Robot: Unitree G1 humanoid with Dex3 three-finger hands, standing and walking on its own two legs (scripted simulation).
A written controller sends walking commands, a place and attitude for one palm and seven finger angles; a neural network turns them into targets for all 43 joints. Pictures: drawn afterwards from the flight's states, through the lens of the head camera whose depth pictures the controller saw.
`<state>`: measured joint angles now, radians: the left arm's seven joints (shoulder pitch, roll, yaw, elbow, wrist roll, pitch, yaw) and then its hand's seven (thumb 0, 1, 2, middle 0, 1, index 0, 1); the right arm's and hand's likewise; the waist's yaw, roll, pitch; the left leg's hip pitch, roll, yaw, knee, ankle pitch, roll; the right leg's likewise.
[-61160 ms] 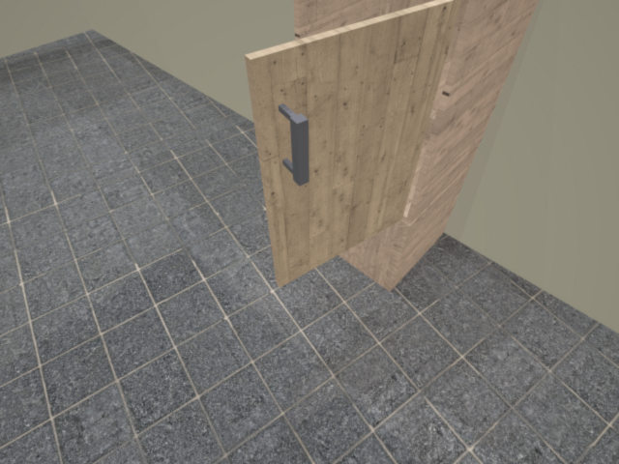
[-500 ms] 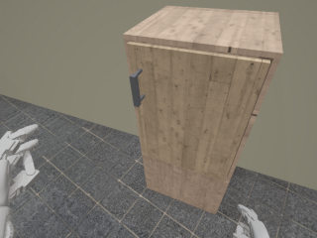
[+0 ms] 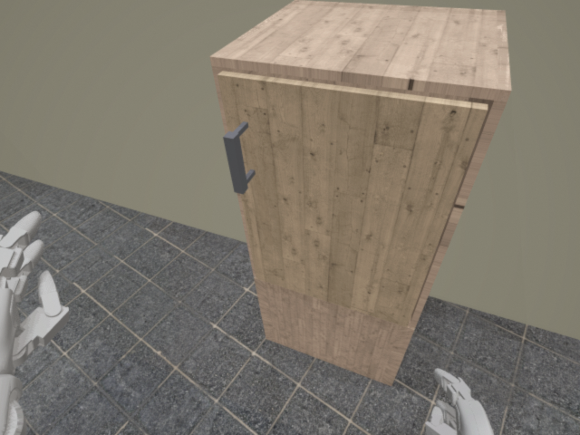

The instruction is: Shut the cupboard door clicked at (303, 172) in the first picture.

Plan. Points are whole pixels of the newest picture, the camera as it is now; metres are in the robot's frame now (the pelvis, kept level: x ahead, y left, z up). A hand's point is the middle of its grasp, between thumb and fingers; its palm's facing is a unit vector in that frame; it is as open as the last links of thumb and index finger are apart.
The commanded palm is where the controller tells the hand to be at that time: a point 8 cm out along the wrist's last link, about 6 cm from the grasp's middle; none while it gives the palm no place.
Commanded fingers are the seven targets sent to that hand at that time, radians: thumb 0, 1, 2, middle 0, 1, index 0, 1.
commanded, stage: step back with the hand held close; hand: left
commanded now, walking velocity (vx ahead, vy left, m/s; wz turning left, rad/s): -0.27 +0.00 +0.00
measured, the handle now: (241, 158) +0.57 +0.16 +0.10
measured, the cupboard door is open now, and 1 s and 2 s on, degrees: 0 0 0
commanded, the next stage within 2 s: stop stepping back and stand still in 1.20 s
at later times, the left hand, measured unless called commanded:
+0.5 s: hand (20, 344) +0.15 +0.29 +0.16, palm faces +0.42 -0.76 -0.49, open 7.4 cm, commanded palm +0.09 +0.32 +0.17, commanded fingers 0.00 0.90 0.90 -0.20 -0.30 -0.20 -0.30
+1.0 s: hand out of the picture +0.04 +0.31 +0.16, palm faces +0.54 -0.73 -0.42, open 7.4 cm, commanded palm -0.03 +0.34 +0.17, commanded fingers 0.00 0.90 0.90 -0.20 -0.30 -0.20 -0.30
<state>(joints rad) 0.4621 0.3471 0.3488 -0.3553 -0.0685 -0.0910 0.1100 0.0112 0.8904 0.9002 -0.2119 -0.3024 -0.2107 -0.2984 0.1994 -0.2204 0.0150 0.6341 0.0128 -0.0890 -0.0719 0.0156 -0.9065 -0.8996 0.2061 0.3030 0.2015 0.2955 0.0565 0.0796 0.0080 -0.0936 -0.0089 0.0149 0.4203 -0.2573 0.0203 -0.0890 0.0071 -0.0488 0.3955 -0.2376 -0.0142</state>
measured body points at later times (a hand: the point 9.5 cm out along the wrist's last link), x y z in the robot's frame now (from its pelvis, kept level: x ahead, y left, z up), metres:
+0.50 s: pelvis -0.05 +0.02 -0.01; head -0.05 +0.02 +0.44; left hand +0.12 +0.33 +0.18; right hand +0.13 -0.22 -0.09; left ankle -0.01 +0.10 -0.74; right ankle -0.01 -0.11 -0.74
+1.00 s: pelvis -0.14 +0.02 -0.03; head -0.13 +0.04 +0.42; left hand +0.01 +0.34 +0.18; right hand +0.04 -0.21 -0.10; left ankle -0.07 +0.13 -0.75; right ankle -0.01 -0.10 -0.74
